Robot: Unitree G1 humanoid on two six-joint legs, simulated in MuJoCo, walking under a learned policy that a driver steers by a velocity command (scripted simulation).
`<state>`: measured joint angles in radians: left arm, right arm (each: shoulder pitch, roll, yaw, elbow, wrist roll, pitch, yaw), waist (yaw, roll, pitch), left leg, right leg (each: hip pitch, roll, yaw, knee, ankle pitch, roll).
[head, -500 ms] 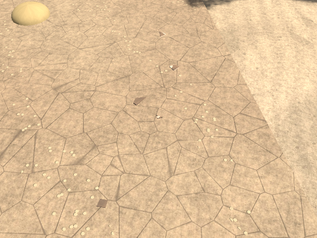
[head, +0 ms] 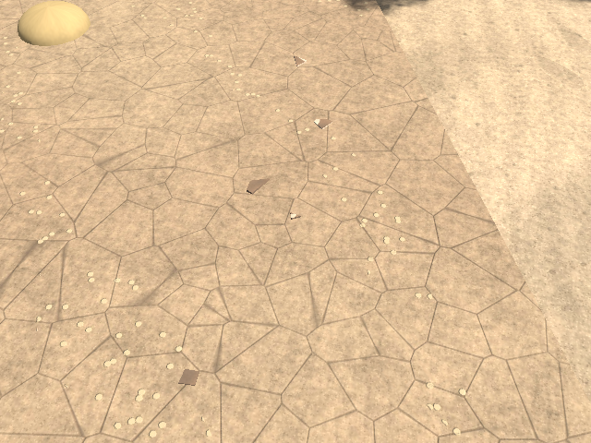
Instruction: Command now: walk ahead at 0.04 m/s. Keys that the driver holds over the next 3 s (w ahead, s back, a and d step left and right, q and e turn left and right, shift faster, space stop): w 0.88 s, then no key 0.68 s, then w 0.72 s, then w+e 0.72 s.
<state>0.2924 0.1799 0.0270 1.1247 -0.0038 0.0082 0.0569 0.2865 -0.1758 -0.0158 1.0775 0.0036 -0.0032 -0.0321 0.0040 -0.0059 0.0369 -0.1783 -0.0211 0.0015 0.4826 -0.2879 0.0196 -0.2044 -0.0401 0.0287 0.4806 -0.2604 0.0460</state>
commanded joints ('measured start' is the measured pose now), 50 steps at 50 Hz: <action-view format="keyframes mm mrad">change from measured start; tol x32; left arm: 1 91 77 11 -1 0 -2 4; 10 -24 81 21 -112 -34 -99 -40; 16 433 227 67 10 -1 -112 -58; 50 63 98 47 -202 -4 -92 -23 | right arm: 1 81 -85 -14 -9 0 -4 -4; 34 -459 -98 -26 -298 31 -102 76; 40 177 -345 -119 -146 -2 -97 62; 50 -106 -165 -41 -120 -24 -121 53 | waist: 1 0 13 8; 12 60 105 66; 16 123 -354 -42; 34 58 -79 128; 41 -149 189 -449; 50 52 71 -31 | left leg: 1 -34 28 -29 -110 52 12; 5 -82 209 -305 -270 -612 152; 11 -73 271 -303 -281 -262 156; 18 -739 85 -106 806 -81 77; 35 -462 50 50 53 292 68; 38 -38 -38 97 46 243 136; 40 654 387 -600 -25 -28 375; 50 -119 210 -60 -295 776 236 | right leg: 1 4 26 -37 -53 57 -18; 9 -413 -56 16 422 -285 -124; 13 133 86 -157 34 16 -93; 17 275 -388 715 -345 -378 -322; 23 214 -163 140 -325 305 -191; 33 233 -186 20 -371 405 -208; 38 299 -173 -36 67 1028 -152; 41 -440 95 133 923 -280 -86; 50 -313 -83 11 560 45 -45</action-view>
